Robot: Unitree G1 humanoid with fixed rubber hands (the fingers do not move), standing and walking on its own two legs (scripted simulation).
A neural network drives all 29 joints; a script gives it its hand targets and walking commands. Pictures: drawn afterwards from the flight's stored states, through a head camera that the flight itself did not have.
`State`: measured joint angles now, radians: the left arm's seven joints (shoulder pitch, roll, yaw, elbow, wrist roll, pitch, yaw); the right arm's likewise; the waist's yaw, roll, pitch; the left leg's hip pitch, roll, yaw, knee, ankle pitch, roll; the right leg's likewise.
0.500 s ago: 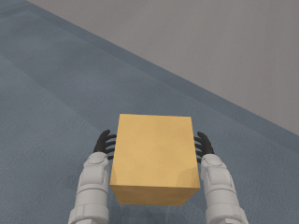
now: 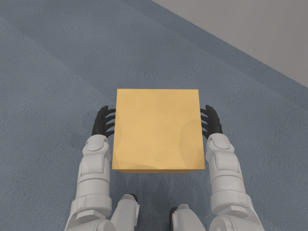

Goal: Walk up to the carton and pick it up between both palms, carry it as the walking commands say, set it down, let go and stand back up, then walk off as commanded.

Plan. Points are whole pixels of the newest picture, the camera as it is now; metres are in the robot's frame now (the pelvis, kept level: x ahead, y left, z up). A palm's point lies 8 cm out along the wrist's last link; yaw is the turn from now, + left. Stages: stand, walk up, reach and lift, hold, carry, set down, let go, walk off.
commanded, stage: set down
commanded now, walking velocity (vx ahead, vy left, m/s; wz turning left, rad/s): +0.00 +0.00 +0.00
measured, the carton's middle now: (156, 137) +0.38 +0.03 -0.13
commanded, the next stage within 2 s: none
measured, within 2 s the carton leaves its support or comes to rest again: neither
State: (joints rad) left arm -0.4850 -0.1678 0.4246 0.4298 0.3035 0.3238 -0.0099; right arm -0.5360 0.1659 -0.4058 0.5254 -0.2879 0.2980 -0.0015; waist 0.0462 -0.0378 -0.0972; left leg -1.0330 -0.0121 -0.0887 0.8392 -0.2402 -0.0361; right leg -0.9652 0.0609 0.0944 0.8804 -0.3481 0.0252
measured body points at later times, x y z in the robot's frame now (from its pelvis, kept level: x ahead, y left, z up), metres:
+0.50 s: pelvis -0.01 +0.00 -0.08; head +0.19 +0.03 +0.32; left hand +0.39 +0.18 -0.15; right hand +0.42 -0.12 -0.15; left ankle +0.08 +0.14 -0.68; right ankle +0.03 -0.13 -0.68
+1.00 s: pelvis -0.03 +0.00 -0.15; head +0.21 +0.02 +0.23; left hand +0.41 +0.19 -0.24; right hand +0.44 -0.11 -0.24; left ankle +0.08 +0.14 -0.68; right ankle +0.03 -0.13 -0.68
